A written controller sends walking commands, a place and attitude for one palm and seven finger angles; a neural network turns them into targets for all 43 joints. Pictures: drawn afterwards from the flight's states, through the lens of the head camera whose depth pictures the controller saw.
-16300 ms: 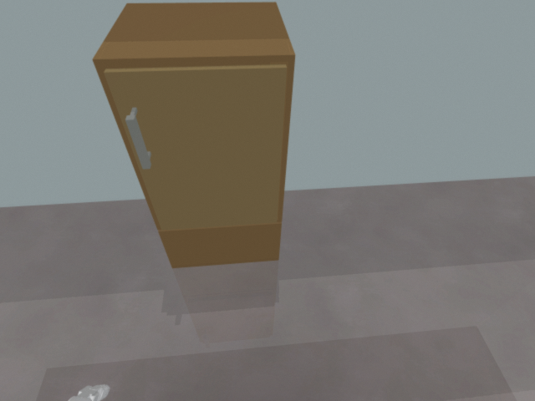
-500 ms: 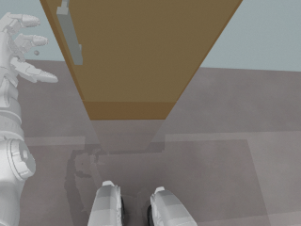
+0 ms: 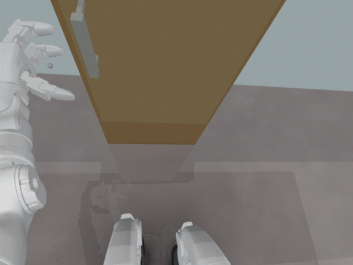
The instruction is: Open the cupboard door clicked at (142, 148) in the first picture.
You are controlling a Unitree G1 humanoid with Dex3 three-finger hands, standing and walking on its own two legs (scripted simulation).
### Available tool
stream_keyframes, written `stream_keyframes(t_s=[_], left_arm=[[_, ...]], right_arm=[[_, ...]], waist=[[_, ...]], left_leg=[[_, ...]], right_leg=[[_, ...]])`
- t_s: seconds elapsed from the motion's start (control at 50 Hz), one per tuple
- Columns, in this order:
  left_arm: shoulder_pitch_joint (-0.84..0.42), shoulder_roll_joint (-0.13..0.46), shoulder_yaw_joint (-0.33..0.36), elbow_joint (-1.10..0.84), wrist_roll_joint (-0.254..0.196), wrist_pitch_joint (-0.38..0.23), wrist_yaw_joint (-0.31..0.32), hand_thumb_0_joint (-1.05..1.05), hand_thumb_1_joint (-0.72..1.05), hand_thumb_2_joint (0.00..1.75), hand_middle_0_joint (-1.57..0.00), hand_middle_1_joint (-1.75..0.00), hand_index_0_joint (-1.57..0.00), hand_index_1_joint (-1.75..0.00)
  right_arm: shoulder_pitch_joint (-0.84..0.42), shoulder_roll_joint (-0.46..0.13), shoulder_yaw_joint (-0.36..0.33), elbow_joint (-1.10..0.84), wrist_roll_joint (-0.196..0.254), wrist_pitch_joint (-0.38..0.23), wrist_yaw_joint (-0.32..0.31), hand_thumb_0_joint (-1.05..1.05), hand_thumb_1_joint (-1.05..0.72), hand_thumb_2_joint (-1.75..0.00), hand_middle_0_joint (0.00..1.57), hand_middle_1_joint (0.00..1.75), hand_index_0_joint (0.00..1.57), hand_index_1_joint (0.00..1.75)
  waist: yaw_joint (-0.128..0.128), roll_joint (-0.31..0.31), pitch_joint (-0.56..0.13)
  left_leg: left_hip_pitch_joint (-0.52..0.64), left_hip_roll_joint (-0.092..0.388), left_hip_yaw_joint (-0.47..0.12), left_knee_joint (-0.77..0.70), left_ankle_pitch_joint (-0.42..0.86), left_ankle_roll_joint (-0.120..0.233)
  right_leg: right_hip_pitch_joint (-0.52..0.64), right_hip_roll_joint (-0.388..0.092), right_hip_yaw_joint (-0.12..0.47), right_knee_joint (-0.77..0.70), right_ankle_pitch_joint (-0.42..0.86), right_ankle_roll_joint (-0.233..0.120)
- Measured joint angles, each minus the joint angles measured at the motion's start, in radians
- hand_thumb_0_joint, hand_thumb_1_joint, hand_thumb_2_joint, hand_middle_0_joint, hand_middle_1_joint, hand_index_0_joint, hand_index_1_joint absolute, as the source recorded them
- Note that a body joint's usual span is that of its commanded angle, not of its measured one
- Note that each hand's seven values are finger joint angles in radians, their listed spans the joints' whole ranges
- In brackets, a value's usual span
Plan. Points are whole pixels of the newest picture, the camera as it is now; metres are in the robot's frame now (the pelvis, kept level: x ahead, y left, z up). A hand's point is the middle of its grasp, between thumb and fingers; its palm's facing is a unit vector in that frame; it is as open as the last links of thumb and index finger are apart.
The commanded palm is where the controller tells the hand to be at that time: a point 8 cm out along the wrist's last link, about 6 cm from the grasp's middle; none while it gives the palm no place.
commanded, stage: move the hooked fingers beside the handle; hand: left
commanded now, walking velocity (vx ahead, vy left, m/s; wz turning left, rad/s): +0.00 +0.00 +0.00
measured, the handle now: (88, 43) +0.57 +0.17 +0.07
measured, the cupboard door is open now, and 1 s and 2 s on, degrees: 0 0 0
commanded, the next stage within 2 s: slide the fingers in behind the handle in 0.12 s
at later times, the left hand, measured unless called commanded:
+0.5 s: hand (61, 63) +0.52 +0.22 +0.06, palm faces +0.00 -1.00 +0.00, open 14.0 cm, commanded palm +0.51 +0.24 +0.06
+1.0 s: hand (79, 65) +0.52 +0.18 +0.06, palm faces -0.02 -1.00 -0.01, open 14.0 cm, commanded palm +0.50 +0.21 +0.06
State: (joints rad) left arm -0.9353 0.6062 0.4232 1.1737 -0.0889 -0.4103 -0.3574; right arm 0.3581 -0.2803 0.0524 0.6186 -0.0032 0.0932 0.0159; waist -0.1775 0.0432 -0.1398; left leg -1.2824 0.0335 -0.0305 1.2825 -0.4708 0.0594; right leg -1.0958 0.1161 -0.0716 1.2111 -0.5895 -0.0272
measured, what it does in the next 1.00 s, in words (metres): stands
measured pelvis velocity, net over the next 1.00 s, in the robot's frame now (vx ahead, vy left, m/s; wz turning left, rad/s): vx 0.00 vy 0.00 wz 0.01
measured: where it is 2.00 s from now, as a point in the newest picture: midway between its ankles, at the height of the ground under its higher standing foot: outside the picture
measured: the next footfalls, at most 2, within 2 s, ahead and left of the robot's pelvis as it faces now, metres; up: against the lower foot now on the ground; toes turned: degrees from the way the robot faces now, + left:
none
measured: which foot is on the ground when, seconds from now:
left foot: down 0.00-1.00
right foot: down 0.00-1.00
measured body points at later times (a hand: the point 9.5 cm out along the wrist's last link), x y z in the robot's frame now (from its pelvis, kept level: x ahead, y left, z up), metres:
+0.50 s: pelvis +0.00 +0.00 +0.00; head +0.16 +0.04 +0.41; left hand +0.52 +0.27 +0.06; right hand +0.00 -0.27 -0.11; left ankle +0.06 +0.08 -0.62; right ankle -0.01 -0.12 -0.62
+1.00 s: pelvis +0.00 +0.00 +0.00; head +0.15 +0.04 +0.42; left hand +0.51 +0.24 +0.07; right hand +0.02 -0.26 -0.10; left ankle +0.06 +0.08 -0.62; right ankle -0.01 -0.12 -0.62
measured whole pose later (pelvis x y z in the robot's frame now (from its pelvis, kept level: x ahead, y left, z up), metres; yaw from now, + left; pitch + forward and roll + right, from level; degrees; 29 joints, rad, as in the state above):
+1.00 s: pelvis +0.00 +0.00 +0.00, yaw +0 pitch +27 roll -6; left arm -0.94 0.48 0.35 1.17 -0.06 -0.43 -0.23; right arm 0.37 -0.26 0.04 0.62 -0.02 0.08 0.04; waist -0.18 0.06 -0.15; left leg -1.27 0.03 -0.02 1.28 -0.47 0.06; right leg -1.09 0.11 -0.07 1.22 -0.60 -0.03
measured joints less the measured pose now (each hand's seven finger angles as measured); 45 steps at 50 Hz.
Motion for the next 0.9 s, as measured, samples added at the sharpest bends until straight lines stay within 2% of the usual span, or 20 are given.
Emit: stream_keyframes(t_s=[0.12, 0.3, 0.42, 0.56, 0.68, 0.8, 0.9], left_arm=[[-0.032, 0.038, -0.013, 0.058, 0.002, 0.036, -0.005, -0.01, -0.5, 0.3, -0.3, -1.2, -0.3, -1.2], [-0.062, 0.047, -0.01, 0.047, -0.005, 0.027, -0.018, -0.01, -0.5, 0.3, -0.3, -1.2, -0.3, -1.2], [-0.044, 0.023, -0.001, 0.036, 0.005, 0.055, -0.001, -0.01, -0.5, 0.3, -0.3, -1.2, -0.3, -1.2], [-0.013, -0.014, 0.005, -0.008, 0.003, 0.02, 0.031, -0.01, -0.5, 0.3, -0.3, -1.2, -0.3, -1.2], [-0.001, -0.036, -0.039, -0.005, 0.0, 0.035, 0.041, -0.01, -0.5, 0.3, -0.3, -1.2, -0.3, -1.2], [0.002, -0.083, -0.059, -0.002, -0.006, 0.016, 0.066, -0.01, -0.5, 0.3, -0.3, -1.2, -0.3, -1.2], [-0.001, -0.113, -0.074, -0.007, 0.01, -0.008, 0.101, -0.01, -0.5, 0.3, -0.3, -1.2, -0.3, -1.2]], right_arm=[[0.005, 0.001, 0.012, 0.0, 0.005, -0.004, -0.008, 0.01, -0.9, -0.9, 0.2, 0.3, 0.2, 0.3], [0.01, 0.0, 0.011, 0.005, 0.002, -0.015, -0.009, 0.01, -0.9, -0.9, 0.2, 0.3, 0.2, 0.3], [0.017, 0.003, 0.011, 0.0, 0.001, -0.014, -0.005, 0.01, -0.9, -0.9, 0.2, 0.3, 0.2, 0.3], [0.021, 0.013, 0.004, 0.012, -0.002, -0.015, 0.006, 0.01, -0.9, -0.9, 0.2, 0.3, 0.2, 0.3], [0.025, 0.017, -0.002, 0.007, -0.001, -0.01, 0.011, 0.01, -0.9, -0.9, 0.2, 0.3, 0.2, 0.3], [0.018, 0.016, -0.006, 0.006, -0.008, -0.012, 0.017, 0.01, -0.9, -0.9, 0.2, 0.3, 0.2, 0.3], [0.012, 0.016, -0.012, 0.003, -0.015, -0.014, 0.023, 0.01, -0.9, -0.9, 0.2, 0.3, 0.2, 0.3]], waist=[[-0.006, 0.005, -0.001], [-0.017, 0.009, 0.0], [-0.016, 0.01, 0.003], [-0.01, 0.009, -0.007], [-0.004, 0.014, -0.014], [0.001, 0.011, -0.014], [-0.002, 0.01, -0.016]], left_leg=[[-0.002, 0.003, -0.008, 0.004, 0.0, -0.005], [-0.038, 0.006, -0.009, 0.027, -0.005, -0.008], [-0.037, 0.009, -0.002, 0.023, -0.007, -0.006], [-0.017, 0.009, 0.003, 0.014, -0.011, -0.005], [0.007, 0.002, 0.003, -0.001, -0.01, -0.002], [0.02, -0.004, 0.005, -0.011, -0.006, 0.001], [0.013, -0.007, 0.005, -0.007, -0.004, 0.002]], right_leg=[[-0.001, 0.004, -0.007, 0.003, 0.0, -0.006], [-0.038, 0.007, -0.01, 0.028, -0.007, -0.01], [-0.04, 0.009, -0.002, 0.027, -0.006, -0.007], [-0.021, 0.008, 0.005, 0.015, -0.008, -0.005], [0.005, 0.002, 0.004, -0.002, -0.007, -0.002], [0.019, -0.004, 0.006, -0.009, -0.005, 0.001], [0.012, -0.007, 0.005, -0.002, -0.007, 0.002]])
